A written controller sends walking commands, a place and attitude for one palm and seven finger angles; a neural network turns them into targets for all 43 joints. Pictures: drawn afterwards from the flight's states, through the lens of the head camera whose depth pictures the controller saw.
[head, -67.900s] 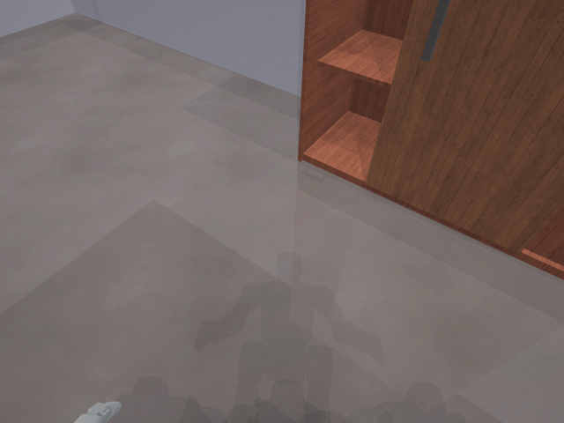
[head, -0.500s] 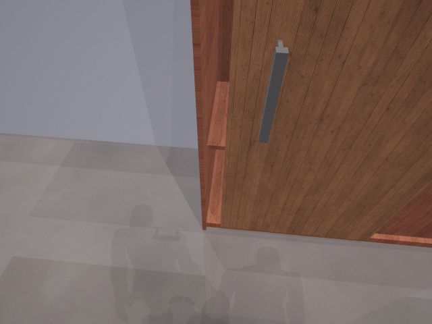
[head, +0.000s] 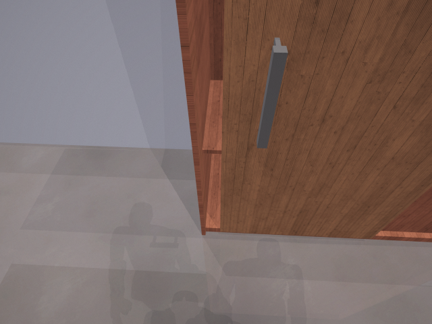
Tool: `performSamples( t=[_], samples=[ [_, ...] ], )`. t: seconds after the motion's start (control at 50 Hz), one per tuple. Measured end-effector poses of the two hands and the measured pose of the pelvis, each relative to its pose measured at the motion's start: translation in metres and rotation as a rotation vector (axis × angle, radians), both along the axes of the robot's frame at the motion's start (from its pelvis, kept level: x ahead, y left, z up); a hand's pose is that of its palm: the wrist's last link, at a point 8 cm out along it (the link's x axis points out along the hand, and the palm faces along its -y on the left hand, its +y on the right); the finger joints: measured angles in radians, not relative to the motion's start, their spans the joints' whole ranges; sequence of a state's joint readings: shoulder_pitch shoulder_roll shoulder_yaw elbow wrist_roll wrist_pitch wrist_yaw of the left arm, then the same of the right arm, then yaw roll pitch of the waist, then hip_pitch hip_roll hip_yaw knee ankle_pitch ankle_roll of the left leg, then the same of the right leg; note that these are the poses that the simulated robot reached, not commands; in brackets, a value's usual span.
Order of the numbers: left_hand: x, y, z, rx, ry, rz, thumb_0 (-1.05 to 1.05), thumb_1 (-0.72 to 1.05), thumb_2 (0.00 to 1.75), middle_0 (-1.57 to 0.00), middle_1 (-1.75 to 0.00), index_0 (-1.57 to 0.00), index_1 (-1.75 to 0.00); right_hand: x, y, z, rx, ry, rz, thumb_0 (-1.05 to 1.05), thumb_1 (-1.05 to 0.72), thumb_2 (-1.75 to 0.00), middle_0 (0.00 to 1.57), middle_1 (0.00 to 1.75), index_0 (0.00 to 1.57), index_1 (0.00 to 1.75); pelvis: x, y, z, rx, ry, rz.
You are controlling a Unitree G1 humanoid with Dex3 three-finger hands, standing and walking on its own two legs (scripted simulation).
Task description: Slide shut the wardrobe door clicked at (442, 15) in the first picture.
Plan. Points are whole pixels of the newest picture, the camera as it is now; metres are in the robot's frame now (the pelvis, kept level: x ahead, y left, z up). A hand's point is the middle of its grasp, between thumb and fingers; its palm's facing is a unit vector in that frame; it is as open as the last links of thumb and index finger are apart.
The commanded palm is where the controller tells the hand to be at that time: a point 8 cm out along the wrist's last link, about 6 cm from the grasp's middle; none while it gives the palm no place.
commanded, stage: come to a stop and stand still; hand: right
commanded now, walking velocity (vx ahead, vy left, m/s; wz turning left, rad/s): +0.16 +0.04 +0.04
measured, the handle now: (268, 98) +0.57 -0.09 +0.10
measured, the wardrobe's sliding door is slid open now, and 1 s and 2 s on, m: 0.07 0.07 0.07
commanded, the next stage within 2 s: look again from close up in 1.92 s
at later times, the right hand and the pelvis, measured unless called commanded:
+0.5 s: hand out of the picture +0.14 -0.20 -0.17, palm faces +0.00 +0.96 -0.27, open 7.3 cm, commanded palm none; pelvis +0.07 +0.01 +0.00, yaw +0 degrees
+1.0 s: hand out of the picture +0.11 -0.20 -0.16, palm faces -0.05 +0.96 -0.27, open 7.4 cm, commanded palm none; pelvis +0.06 -0.01 +0.00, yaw +4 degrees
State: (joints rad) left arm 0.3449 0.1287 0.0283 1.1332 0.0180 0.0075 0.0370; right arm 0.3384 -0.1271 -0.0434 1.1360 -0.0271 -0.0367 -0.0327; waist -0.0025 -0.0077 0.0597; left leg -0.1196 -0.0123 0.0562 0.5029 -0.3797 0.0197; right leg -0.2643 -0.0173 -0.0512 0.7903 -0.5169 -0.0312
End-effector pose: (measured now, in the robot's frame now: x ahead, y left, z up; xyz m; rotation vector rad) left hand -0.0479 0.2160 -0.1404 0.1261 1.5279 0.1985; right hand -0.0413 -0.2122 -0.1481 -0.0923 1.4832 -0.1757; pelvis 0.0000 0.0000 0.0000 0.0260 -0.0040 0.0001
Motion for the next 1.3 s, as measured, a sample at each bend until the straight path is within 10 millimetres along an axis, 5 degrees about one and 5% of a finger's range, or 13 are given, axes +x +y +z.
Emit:
performSamples(
  t=[0.1, 0.16, 0.36, 0.56, 0.74, 0.94, 1.3],
  samples=[
    [0.059, 0.000, 0.001, 0.050, -0.126, -0.029, 0.00, 0.91, 0.90, -0.20, -0.29, -0.20, -0.30, -0.001, -0.003, -0.013, 0.048, 0.074, -0.015, 0.00, -0.91, -0.90, 0.20, 0.30, 0.20, 0.30, 0.022, -0.012, -0.008, 0.006, -0.010, 0.016],
    [0.080, -0.005, 0.005, 0.066, -0.182, -0.024, 0.00, 0.91, 0.90, -0.20, -0.29, -0.20, -0.30, 0.019, -0.008, -0.014, 0.058, 0.099, 0.021, 0.00, -0.91, -0.90, 0.20, 0.30, 0.20, 0.30, 0.033, -0.016, -0.006, -0.010, -0.020, 0.042],
    [0.104, -0.007, 0.006, 0.016, -0.084, -0.023, 0.00, 0.91, 0.90, -0.20, -0.29, -0.20, -0.30, 0.135, -0.028, 0.002, -0.035, -0.121, 0.046, 0.01, -0.93, -0.90, 0.20, 0.30, 0.20, 0.30, 0.065, -0.004, 0.005, -0.018, -0.007, 0.004],
    [0.139, 0.026, -0.003, 0.033, -0.132, 0.003, 0.00, 0.91, 0.90, -0.20, -0.29, -0.20, -0.30, 0.187, -0.029, 0.013, -0.108, -0.201, 0.104, 0.00, -0.92, -0.90, 0.20, 0.30, 0.20, 0.30, 0.070, 0.004, 0.001, -0.023, 0.006, -0.007],
    [0.158, 0.019, 0.008, 0.071, -0.268, -0.042, 0.00, 0.91, 0.90, -0.20, -0.29, -0.20, -0.30, 0.189, -0.035, 0.003, -0.063, -0.252, 0.117, 0.00, -0.91, -0.90, 0.21, 0.30, 0.20, 0.30, 0.067, -0.015, -0.005, -0.019, -0.004, 0.040],
    [0.168, -0.003, 0.001, -0.010, -0.398, -0.033, 0.00, 0.92, 0.90, -0.20, -0.29, -0.20, -0.30, 0.160, -0.041, 0.020, -0.097, -0.212, 0.160, 0.00, -0.91, -0.90, 0.20, 0.30, 0.20, 0.30, 0.064, -0.015, -0.002, -0.035, -0.010, 0.070],
    [0.098, 0.021, -0.009, -0.044, -0.146, -0.024, 0.00, 0.91, 0.90, -0.20, -0.29, -0.20, -0.30, 0.109, 0.002, 0.023, -0.065, -0.070, 0.111, 0.00, -0.91, -0.90, 0.20, 0.30, 0.20, 0.30, 0.067, 0.014, 0.007, -0.049, -0.004, 0.056]
  ],
)
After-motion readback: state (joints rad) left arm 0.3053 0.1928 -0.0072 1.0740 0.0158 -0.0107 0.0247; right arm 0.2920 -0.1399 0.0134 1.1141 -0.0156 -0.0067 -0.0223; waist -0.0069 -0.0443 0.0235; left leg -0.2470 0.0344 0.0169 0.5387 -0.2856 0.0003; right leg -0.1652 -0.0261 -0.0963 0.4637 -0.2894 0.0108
